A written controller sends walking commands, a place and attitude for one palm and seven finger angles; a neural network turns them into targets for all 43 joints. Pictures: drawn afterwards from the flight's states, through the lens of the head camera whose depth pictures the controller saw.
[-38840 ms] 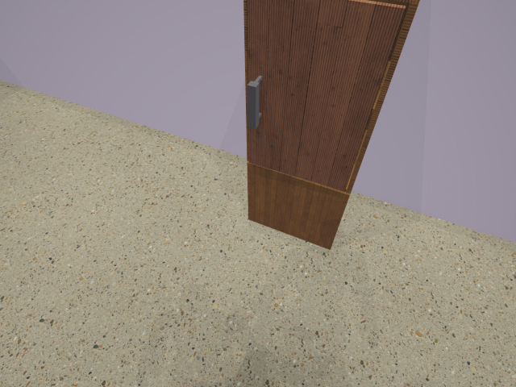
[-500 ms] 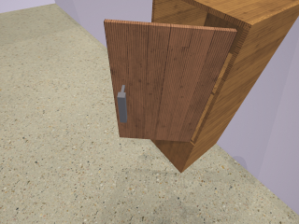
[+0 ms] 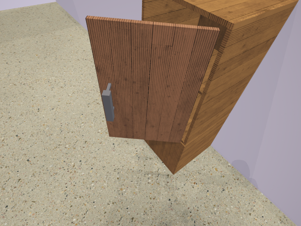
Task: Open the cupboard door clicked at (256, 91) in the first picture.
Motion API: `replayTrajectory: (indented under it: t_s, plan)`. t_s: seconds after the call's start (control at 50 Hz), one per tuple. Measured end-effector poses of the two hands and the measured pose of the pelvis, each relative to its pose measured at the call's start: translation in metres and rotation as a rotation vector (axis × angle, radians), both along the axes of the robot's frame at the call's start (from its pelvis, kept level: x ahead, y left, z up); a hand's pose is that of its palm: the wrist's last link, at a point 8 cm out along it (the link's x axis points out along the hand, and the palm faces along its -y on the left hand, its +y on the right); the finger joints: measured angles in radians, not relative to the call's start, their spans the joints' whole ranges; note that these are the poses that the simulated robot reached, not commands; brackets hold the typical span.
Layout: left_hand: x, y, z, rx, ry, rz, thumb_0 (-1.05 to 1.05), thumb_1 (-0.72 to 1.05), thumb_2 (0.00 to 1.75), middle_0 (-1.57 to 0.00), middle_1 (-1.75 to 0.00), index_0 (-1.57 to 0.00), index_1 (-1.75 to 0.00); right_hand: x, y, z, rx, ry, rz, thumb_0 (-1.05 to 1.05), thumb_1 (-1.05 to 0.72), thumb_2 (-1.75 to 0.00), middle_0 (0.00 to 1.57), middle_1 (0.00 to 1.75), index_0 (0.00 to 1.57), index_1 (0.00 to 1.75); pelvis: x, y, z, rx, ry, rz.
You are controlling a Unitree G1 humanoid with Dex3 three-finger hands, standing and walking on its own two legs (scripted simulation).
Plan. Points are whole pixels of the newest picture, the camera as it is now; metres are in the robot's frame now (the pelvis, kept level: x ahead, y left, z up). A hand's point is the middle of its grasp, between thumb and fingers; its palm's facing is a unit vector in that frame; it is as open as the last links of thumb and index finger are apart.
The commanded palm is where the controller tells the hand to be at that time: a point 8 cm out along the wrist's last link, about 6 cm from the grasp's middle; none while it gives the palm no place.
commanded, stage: come to a stop and stand still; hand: left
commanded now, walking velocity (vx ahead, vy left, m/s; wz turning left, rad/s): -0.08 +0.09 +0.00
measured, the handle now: (109, 102) +0.54 +0.20 -0.04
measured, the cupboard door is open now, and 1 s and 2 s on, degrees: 49 49 49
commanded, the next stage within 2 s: look again from close up in 1.58 s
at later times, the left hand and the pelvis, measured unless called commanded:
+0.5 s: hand out of the picture +0.02 +0.23 -0.16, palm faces -0.01 -0.97 -0.26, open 7.4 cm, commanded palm none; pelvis -0.02 +0.04 +0.00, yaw -1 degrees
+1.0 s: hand out of the picture +0.01 +0.21 -0.17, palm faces -0.03 -0.98 -0.18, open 7.4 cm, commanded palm none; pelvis +0.00 +0.04 +0.01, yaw -1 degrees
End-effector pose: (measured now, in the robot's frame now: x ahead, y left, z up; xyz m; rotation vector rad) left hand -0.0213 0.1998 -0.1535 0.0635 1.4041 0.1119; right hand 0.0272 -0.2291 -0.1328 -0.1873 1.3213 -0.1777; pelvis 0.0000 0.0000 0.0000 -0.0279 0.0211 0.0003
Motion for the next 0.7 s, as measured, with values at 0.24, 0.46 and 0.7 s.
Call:
replayTrajectory:
  t_s: [0.24,0.46,0.7]
  plan:
    - [0.02,0.031,0.007,0.07,-0.03,-0.005,0.01,0.91,0.9,-0.2,-0.3,-0.2,-0.3,0.025,0.014,0.003,0.006,-0.062,0.025,0.0,-0.93,-0.9,0.2,0.3,0.2,0.3,-0.002,0.01,0.004,0.026,-0.023,-0.011]
    - [0.033,0.071,0.021,0.15,-0.11,-0.068,0.0,0.9,0.9,-0.2,-0.3,-0.2,-0.3,0.006,0.031,-0.007,0.041,-0.112,0.012,0.0,-0.93,-0.9,0.2,0.3,0.2,0.3,-0.015,0.033,0.0,0.013,-0.038,-0.011]
    - [0.035,0.077,0.024,0.125,-0.094,-0.095,0.0,0.9,0.9,-0.19,-0.3,-0.2,-0.3,-0.035,0.043,-0.006,0.052,0.001,0.008,0.0,-0.92,-0.9,0.2,0.3,0.2,0.3,-0.018,0.043,0.005,0.027,-0.026,-0.022]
